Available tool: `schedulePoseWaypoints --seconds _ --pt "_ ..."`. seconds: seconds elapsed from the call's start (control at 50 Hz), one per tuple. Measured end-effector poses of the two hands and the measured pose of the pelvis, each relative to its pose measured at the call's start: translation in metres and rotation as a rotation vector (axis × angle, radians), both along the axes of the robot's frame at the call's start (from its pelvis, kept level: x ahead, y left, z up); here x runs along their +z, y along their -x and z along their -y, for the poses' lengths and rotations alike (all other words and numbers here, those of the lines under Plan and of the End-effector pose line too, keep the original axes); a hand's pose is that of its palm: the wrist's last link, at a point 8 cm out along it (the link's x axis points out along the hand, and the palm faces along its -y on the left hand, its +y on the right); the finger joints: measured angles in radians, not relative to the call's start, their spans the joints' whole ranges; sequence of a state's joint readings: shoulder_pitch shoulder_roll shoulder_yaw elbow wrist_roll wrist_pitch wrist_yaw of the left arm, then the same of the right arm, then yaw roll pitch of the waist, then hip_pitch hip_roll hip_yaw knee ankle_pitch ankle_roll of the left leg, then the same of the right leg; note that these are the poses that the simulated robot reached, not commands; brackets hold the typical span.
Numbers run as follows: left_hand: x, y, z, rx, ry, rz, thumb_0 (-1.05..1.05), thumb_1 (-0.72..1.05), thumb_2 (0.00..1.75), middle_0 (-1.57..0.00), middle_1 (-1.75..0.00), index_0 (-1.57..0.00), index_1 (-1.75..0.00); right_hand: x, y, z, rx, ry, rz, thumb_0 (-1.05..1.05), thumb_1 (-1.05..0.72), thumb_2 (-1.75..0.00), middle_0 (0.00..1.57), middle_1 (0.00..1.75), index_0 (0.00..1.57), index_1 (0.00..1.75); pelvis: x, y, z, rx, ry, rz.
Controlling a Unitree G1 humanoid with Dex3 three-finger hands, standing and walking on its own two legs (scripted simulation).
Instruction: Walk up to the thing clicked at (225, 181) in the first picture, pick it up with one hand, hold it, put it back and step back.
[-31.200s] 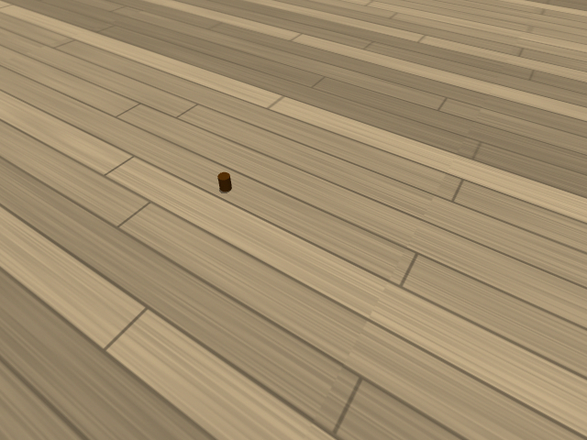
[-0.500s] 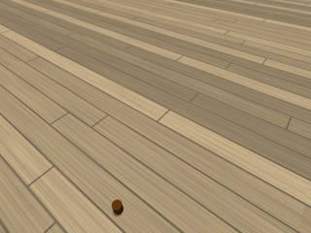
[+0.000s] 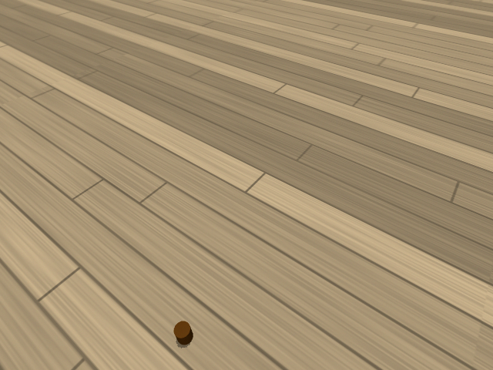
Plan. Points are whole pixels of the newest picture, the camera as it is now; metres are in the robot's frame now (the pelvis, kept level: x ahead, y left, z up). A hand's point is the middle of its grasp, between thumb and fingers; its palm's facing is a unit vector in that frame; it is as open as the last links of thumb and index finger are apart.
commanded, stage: stand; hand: left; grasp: from above
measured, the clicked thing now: (183, 333) +0.44 +0.26 -0.74
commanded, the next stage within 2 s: step back in 0.92 s
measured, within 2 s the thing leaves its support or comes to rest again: neither
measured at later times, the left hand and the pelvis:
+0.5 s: hand out of the picture +0.01 +0.19 -0.18, palm faces +0.02 -0.97 -0.24, open 7.4 cm; pelvis +0.00 +0.00 +0.00, yaw +0 degrees
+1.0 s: hand out of the picture +0.05 +0.23 -0.17, palm faces +0.02 -0.96 -0.29, open 7.4 cm; pelvis -0.01 +0.00 -0.01, yaw -1 degrees
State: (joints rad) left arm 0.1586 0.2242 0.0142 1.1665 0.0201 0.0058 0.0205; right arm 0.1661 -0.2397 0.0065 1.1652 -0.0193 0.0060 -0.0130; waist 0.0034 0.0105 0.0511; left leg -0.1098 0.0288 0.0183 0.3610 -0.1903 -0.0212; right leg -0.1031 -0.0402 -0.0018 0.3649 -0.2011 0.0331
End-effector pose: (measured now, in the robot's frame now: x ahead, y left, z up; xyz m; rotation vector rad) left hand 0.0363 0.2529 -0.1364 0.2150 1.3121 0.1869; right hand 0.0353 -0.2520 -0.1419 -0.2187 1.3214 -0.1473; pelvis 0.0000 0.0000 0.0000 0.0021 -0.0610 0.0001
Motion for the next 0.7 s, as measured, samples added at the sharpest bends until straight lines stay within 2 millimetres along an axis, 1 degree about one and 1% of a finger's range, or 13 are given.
schedulePoseWaypoints --seconds 0.14,0.3,0.52,0.6,0.7 --pt "-0.004 0.003 0.013 0.005 0.028 -0.013 0.0 0.91 0.9 -0.2 -0.3 -0.2 -0.3 -0.003 0.002 -0.01 -0.012 -0.019 -0.005 0.0 -0.91 -0.9 0.2 0.3 0.2 0.3 0.0 -0.003 0.0 -0.004 0.0 0.0" --pt "-0.008 0.015 0.017 0.012 0.039 -0.04 0.0 0.91 0.9 -0.2 -0.3 -0.2 -0.3 -0.004 0.014 -0.013 -0.032 -0.023 -0.026 0.0 -0.91 -0.9 0.2 0.3 0.2 0.3 -0.001 -0.001 0.0 -0.006 0.001 0.0" --pt "-0.008 0.031 0.011 0.022 0.024 -0.071 0.0 0.91 0.9 -0.2 -0.3 -0.2 -0.3 -0.004 0.031 -0.009 -0.047 -0.015 -0.058 0.0 -0.91 -0.9 0.2 0.3 0.2 0.3 -0.001 0.003 0.0 -0.007 0.001 0.0" --pt "-0.006 0.032 0.006 0.021 0.013 -0.07 0.0 0.91 0.9 -0.2 -0.3 -0.2 -0.3 -0.004 0.033 -0.007 -0.049 -0.01 -0.056 0.0 -0.91 -0.9 0.2 0.3 0.2 0.3 -0.002 0.004 0.0 -0.008 0.0 -0.001" --pt "-0.005 0.029 0.002 0.013 0.002 -0.056 0.0 0.91 0.9 -0.2 -0.3 -0.2 -0.3 -0.003 0.03 -0.003 -0.052 -0.002 -0.042 0.0 -0.91 -0.9 0.2 0.3 0.2 0.3 -0.002 0.004 0.0 -0.01 0.001 0.001"
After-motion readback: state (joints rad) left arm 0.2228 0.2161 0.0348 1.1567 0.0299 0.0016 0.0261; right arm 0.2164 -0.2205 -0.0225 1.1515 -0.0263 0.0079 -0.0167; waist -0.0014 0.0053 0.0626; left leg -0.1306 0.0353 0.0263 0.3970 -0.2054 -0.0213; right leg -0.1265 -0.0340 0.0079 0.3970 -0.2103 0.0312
